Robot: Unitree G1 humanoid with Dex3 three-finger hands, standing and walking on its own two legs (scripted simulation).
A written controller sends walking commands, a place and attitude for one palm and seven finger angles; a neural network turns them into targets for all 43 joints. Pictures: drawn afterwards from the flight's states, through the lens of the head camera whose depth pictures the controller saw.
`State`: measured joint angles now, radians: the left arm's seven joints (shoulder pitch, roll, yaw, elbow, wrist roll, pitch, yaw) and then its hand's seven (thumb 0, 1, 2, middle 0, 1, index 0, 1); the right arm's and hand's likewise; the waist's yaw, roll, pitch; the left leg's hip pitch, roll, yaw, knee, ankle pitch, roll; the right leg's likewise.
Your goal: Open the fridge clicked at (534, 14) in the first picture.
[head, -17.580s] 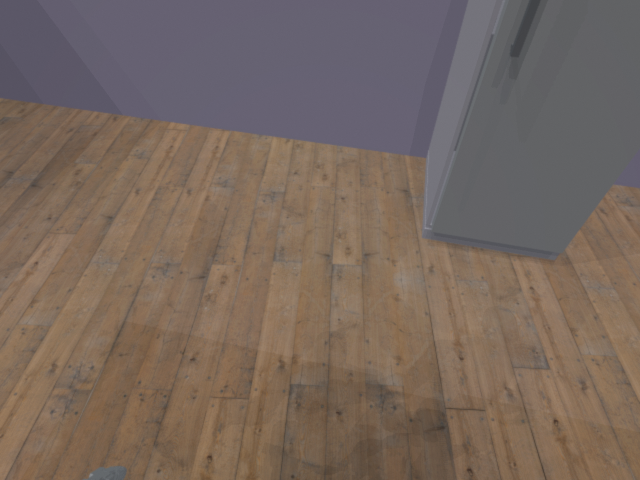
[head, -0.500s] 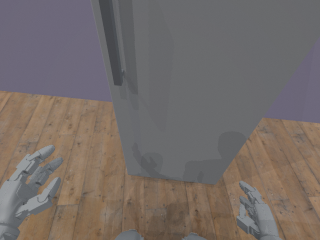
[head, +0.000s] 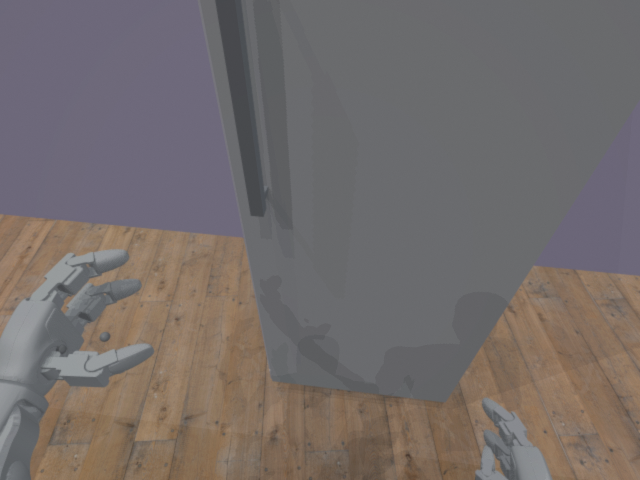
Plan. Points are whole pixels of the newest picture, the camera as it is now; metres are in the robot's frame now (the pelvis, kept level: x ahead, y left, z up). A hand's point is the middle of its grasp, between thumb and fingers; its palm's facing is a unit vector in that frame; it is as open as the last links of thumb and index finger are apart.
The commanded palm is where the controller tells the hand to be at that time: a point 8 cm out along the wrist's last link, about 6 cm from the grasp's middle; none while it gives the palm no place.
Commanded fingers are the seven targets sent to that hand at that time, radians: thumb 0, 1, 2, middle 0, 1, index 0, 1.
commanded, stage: raise the hand to about handle height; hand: left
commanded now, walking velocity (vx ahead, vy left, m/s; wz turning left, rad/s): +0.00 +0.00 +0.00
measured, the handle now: (245, 85) +0.49 +0.15 +0.27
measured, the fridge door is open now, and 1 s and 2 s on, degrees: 0 0 0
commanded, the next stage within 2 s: move the hooked fingers beside the handle in 1.20 s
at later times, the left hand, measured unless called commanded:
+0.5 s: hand (58, 239) +0.26 +0.27 +0.22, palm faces +0.08 -0.99 -0.11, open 13.8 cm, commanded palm +0.23 +0.31 +0.23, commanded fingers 0.00 -0.50 0.30 -0.30 -1.20 -0.30 -1.20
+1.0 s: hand (69, 200) +0.28 +0.26 +0.25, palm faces +0.07 -0.99 -0.09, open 14.0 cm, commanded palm +0.24 +0.30 +0.26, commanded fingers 0.00 -0.50 0.30 -0.30 -1.20 -0.30 -1.20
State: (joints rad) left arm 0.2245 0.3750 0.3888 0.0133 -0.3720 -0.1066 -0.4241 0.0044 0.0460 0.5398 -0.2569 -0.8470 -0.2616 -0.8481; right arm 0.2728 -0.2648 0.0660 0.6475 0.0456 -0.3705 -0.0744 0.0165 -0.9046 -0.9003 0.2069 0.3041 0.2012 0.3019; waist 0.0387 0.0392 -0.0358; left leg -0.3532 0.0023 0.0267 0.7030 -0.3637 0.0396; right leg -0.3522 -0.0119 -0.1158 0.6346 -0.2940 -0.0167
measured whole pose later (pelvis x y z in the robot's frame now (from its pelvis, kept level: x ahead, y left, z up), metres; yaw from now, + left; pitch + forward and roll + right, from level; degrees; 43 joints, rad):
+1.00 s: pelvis +0.00 -0.02 +0.02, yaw +0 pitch -4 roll +0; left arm -0.24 0.52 0.49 0.08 -0.32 0.36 -0.45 -0.01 -0.50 0.30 -0.30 -1.20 -0.30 -1.20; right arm 0.19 -0.29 0.09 0.63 0.10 -0.20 -0.08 0.02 -0.91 -0.90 0.20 0.30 0.20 0.30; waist 0.07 0.07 -0.03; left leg -0.13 0.00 0.03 0.46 -0.25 0.02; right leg -0.16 0.00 -0.11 0.44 -0.21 -0.04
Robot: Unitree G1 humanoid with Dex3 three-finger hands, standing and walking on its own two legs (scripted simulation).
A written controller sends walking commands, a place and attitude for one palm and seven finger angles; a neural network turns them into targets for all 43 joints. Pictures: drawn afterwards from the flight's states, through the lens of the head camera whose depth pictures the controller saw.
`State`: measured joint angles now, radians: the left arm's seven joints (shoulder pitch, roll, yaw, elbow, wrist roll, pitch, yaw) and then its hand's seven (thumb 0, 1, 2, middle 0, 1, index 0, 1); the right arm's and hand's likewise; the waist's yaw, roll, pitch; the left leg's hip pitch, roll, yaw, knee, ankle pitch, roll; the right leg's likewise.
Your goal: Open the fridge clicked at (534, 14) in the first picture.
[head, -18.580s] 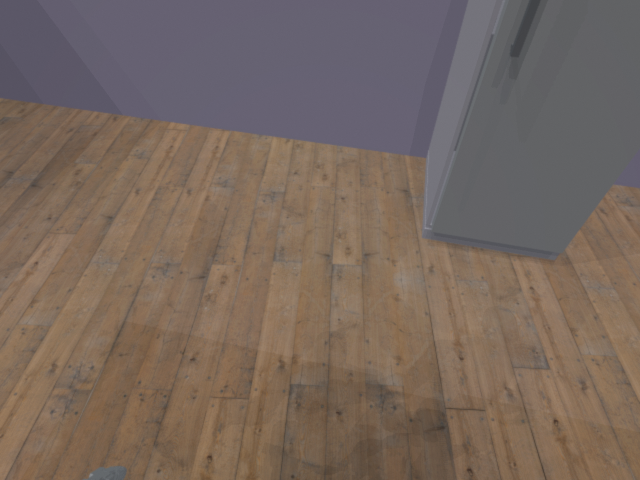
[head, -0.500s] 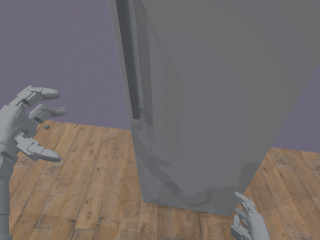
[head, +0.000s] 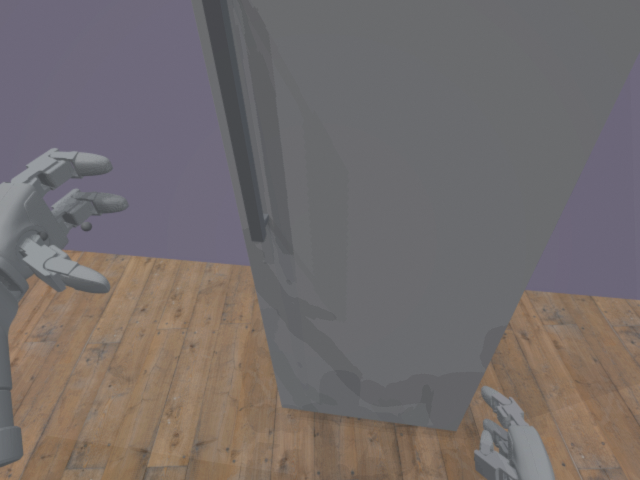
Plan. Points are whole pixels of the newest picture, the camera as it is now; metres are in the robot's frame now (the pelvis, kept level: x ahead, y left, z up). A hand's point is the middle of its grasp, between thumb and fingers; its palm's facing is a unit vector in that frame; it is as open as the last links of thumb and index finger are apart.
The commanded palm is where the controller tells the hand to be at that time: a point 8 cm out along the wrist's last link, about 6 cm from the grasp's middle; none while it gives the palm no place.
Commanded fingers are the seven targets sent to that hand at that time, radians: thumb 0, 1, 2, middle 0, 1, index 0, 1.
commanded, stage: raise the hand to about handle height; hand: left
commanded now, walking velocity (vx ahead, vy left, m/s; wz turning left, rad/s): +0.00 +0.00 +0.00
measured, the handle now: (243, 125) +0.49 +0.17 +0.25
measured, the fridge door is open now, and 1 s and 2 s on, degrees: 0 0 0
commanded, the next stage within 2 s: move the hooked fingers beside the handle in 0.20 s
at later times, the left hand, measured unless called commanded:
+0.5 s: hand (97, 215) +0.30 +0.28 +0.23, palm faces +0.07 -0.99 -0.10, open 14.0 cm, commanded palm +0.27 +0.31 +0.24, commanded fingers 0.00 -0.50 0.30 -0.30 -1.20 -0.30 -1.20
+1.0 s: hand (138, 193) +0.34 +0.25 +0.23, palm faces +0.05 -1.00 -0.07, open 14.0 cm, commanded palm +0.31 +0.30 +0.23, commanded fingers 0.00 -0.50 0.30 -0.30 -1.20 -0.30 -1.20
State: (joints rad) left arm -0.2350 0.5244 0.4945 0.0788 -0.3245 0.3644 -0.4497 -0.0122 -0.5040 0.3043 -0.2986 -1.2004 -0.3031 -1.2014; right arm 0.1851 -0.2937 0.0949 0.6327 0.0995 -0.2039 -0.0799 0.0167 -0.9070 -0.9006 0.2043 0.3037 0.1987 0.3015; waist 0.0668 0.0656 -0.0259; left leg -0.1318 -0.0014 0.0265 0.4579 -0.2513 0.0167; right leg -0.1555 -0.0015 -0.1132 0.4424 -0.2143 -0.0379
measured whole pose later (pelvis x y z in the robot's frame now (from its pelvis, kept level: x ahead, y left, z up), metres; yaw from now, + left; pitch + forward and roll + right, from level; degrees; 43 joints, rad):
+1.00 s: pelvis +0.01 +0.01 +0.00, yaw +0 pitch -3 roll +0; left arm -0.42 0.46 0.37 0.20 -0.26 0.36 -0.35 -0.01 -0.50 0.30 -0.30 -1.20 -0.30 -1.20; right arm 0.19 -0.27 0.09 0.65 0.09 -0.18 -0.10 0.02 -0.91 -0.90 0.20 0.30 0.20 0.30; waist 0.05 0.06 -0.03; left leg -0.13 -0.02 0.03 0.44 -0.26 0.03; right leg -0.16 -0.02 -0.11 0.45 -0.23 -0.02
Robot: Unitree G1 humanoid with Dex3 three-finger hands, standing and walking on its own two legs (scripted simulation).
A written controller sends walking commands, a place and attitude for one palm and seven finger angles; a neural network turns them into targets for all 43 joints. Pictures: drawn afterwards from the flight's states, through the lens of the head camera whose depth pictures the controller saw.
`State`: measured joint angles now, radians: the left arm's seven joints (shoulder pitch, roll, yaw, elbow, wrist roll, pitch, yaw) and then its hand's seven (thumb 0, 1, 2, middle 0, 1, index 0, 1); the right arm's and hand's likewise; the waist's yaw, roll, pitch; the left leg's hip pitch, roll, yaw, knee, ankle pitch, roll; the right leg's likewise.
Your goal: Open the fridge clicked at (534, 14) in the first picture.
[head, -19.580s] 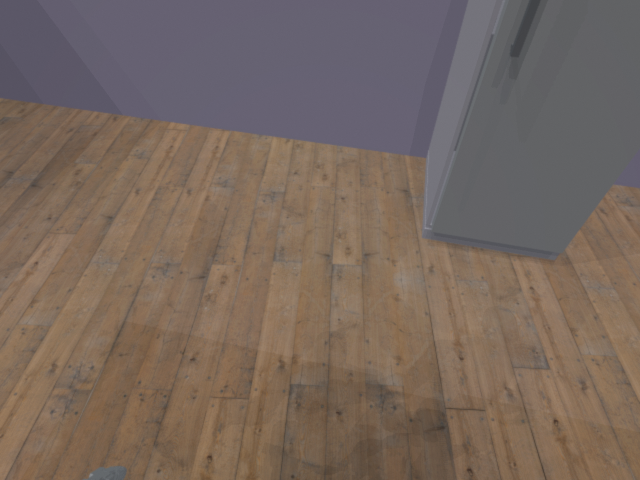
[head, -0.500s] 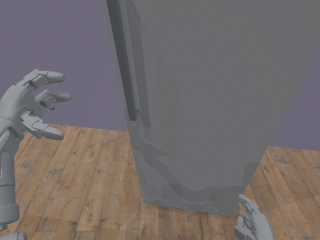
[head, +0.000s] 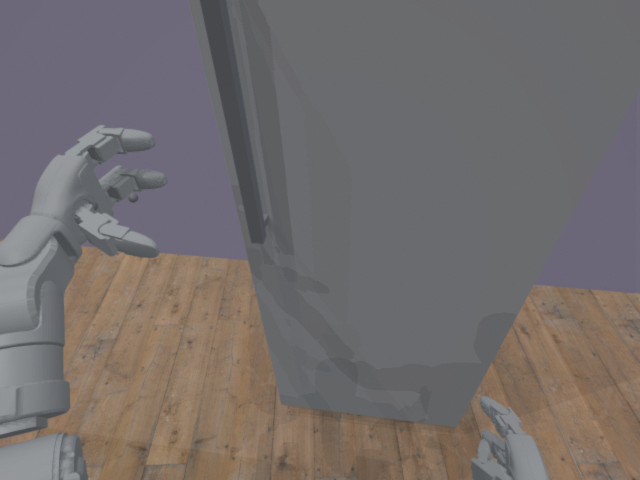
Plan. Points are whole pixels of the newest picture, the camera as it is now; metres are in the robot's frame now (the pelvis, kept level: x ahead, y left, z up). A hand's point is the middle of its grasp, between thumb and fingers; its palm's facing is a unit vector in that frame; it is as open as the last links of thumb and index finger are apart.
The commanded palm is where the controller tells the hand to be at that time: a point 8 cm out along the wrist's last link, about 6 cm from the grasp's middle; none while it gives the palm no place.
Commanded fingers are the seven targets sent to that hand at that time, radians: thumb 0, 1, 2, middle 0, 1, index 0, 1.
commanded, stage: move the hooked fingers beside the handle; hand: left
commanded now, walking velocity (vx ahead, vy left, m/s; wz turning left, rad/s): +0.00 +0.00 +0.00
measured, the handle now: (242, 123) +0.47 +0.15 +0.25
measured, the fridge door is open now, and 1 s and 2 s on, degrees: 0 0 0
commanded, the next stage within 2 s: feel for the door with the fingertips in 1.70 s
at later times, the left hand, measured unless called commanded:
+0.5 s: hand (152, 184) +0.36 +0.23 +0.23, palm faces +0.04 -1.00 -0.05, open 14.0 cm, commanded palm +0.34 +0.27 +0.23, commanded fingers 0.00 -0.50 0.30 -0.30 -1.20 -0.30 -1.20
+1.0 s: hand (187, 165) +0.41 +0.21 +0.22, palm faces +0.02 -1.00 -0.03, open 14.0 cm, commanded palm +0.38 +0.26 +0.22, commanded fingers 0.00 -0.50 0.30 -0.30 -1.20 -0.30 -1.20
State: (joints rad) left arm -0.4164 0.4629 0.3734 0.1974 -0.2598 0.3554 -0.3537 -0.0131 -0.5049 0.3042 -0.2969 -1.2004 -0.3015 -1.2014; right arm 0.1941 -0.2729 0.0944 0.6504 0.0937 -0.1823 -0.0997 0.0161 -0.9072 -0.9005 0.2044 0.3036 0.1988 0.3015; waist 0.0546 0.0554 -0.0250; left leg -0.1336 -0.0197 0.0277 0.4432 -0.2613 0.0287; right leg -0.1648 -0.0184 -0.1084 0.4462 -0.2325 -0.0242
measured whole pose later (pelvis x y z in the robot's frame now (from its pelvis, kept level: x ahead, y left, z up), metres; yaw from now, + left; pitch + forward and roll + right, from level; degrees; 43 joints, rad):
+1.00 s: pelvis +0.00 +0.00 +0.00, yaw -1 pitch +0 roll +0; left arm -0.68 0.46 0.32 0.60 -0.21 0.22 -0.28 -0.01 -0.50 0.30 -0.30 -1.20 -0.30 -1.20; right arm 0.28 -0.28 0.07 0.69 0.09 -0.14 -0.10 0.01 -0.91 -0.90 0.20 0.30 0.20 0.30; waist -0.01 0.05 -0.04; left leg -0.18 -0.01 0.04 0.44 -0.26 0.03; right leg -0.22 -0.01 -0.10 0.44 -0.22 -0.03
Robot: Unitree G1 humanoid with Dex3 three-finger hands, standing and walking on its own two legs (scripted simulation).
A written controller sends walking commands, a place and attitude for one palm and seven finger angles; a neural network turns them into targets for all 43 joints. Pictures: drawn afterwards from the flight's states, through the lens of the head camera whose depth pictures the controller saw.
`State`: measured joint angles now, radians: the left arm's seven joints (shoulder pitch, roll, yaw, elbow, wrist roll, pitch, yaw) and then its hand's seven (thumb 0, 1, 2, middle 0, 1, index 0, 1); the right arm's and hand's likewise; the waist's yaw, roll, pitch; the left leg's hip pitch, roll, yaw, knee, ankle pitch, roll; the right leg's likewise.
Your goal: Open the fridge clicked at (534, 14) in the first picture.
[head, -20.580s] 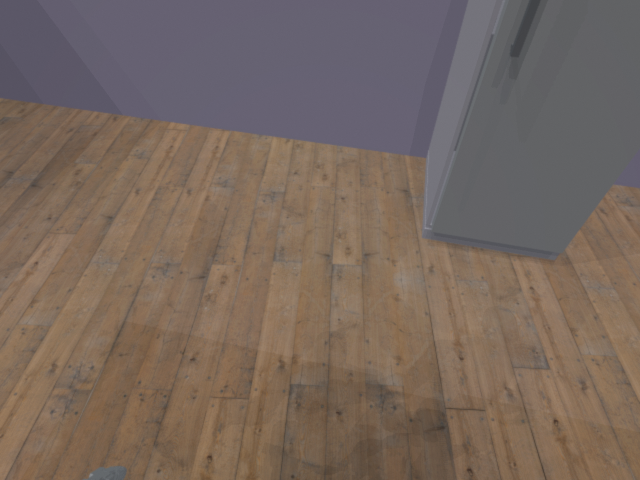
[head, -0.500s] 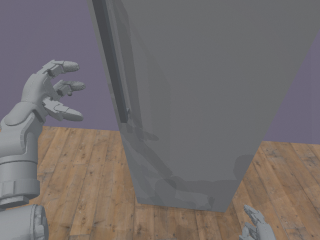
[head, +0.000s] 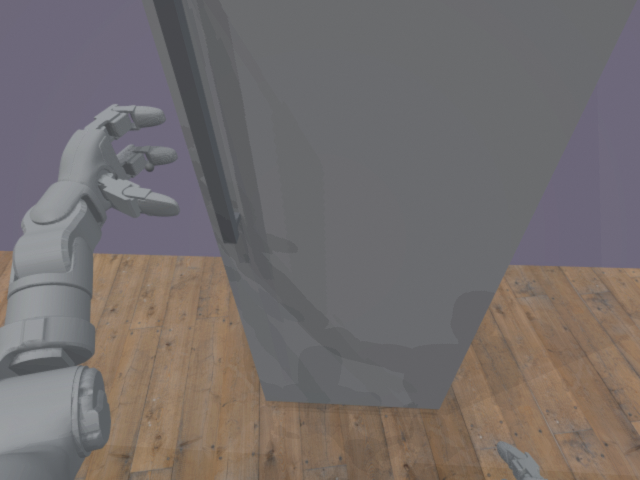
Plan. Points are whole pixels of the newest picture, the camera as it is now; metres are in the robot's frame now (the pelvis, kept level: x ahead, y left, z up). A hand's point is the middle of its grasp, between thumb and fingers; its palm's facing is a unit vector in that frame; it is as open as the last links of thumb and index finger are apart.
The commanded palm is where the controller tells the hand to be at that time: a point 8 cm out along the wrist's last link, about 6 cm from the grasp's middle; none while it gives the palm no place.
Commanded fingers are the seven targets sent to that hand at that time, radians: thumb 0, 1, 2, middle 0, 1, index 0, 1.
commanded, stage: move the hooked fingers beside the handle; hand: left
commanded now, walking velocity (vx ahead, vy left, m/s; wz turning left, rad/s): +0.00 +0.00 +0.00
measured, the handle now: (206, 120) +0.47 +0.16 +0.25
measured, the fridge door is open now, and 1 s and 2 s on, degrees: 0 0 0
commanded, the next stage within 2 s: feel for the door with the fingertips in 0.70 s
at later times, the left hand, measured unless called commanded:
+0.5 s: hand (147, 166) +0.41 +0.22 +0.22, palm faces +0.04 -1.00 -0.03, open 14.0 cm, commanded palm +0.38 +0.27 +0.22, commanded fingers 0.00 -0.50 0.30 -0.30 -1.20 -0.30 -1.20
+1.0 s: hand (162, 168) +0.40 +0.20 +0.22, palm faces +0.00 -1.00 -0.01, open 14.0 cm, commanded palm +0.37 +0.25 +0.22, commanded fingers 0.00 -0.50 0.30 -0.30 -1.20 -0.30 -1.20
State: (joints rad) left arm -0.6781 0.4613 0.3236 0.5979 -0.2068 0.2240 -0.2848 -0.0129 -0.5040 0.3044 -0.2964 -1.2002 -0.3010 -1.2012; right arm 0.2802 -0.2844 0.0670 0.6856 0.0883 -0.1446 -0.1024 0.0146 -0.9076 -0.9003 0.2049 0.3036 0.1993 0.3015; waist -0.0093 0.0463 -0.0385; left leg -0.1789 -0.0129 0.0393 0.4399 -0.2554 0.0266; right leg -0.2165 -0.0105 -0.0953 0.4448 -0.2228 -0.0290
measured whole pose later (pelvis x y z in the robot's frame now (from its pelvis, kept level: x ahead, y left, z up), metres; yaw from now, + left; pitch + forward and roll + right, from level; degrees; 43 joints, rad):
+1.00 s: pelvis +0.01 +0.01 +0.00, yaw +0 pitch -1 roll +0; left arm -0.62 0.38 0.28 0.45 -0.23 0.27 -0.24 -0.01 -0.50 0.30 -0.30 -1.20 -0.30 -1.20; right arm 0.25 -0.27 0.07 0.67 0.09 -0.12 -0.09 0.01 -0.91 -0.90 0.20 0.30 0.20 0.30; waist 0.01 0.05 -0.05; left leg -0.16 -0.02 0.04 0.43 -0.26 0.04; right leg -0.19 -0.02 -0.09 0.44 -0.23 -0.02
